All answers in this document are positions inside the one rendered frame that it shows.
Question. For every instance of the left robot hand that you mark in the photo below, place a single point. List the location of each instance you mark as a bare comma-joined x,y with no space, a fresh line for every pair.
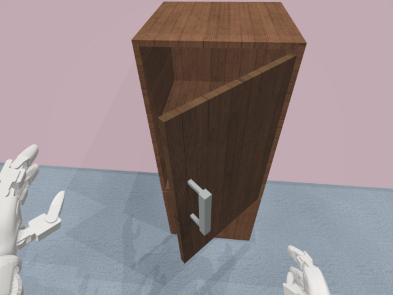
15,179

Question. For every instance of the handle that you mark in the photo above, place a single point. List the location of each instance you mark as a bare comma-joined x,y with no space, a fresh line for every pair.
205,200

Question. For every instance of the right robot hand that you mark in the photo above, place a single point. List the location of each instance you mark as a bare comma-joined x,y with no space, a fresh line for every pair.
311,281

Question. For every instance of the left robot forearm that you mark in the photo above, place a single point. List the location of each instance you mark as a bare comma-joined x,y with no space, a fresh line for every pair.
10,281

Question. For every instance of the cupboard door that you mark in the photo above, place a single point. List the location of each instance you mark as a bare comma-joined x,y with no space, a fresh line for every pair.
222,141

